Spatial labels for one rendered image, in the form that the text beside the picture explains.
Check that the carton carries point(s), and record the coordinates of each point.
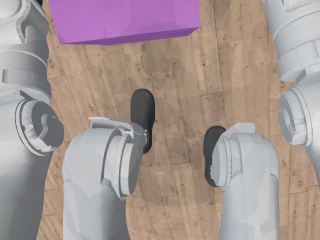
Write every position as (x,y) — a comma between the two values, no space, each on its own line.
(112,22)

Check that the robot left forearm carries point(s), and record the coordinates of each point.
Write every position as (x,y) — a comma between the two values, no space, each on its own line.
(24,52)

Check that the robot right upper arm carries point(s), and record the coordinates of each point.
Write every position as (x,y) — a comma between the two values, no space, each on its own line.
(299,120)

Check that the robot right forearm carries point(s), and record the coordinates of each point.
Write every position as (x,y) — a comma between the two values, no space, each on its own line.
(295,30)

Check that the robot left upper arm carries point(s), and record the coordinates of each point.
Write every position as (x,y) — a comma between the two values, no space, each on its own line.
(30,131)

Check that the robot left shin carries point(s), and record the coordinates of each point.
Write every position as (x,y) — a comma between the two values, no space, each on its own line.
(136,131)

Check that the robot shin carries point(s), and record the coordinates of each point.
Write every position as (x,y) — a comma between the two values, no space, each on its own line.
(249,127)
(136,131)

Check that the robot right shin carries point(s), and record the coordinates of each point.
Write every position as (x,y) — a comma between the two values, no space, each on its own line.
(249,127)

